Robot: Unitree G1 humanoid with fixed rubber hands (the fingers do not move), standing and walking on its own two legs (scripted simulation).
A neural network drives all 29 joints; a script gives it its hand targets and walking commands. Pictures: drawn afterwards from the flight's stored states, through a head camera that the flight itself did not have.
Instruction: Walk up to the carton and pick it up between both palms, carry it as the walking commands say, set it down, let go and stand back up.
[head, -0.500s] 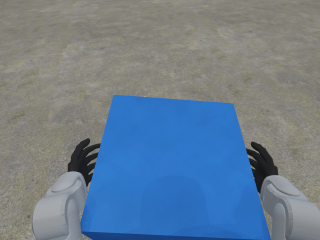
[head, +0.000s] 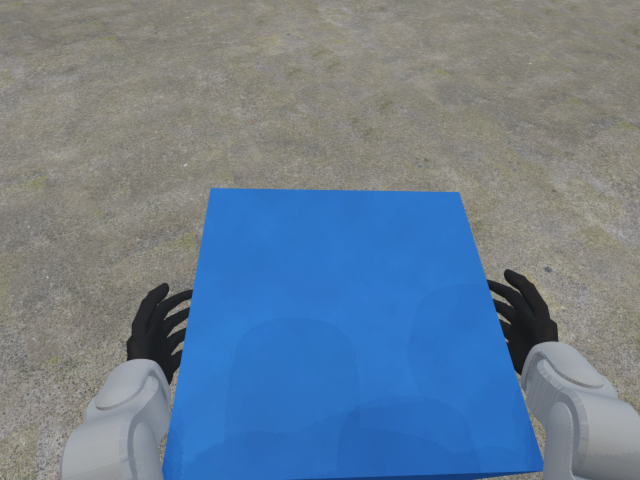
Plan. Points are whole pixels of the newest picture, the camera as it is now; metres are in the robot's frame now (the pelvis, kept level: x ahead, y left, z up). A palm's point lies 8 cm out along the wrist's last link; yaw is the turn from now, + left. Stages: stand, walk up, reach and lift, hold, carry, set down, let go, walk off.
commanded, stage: carry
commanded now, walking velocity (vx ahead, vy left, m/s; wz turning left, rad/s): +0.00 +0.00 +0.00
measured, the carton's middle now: (334, 345) +0.27 +0.02 +0.01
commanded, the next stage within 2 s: none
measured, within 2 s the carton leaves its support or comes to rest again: neither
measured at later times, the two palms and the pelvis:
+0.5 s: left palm (271, 401) +0.17 +0.08 +0.09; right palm out of the picture +0.11 -0.30 +0.09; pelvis -0.07 -0.07 +0.00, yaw -9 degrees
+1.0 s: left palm (240, 436) +0.14 +0.10 +0.10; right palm out of the picture +0.06 -0.28 +0.10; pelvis -0.12 -0.04 +0.00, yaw -12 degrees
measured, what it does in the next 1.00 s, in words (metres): walks backwards: left foot, then right foot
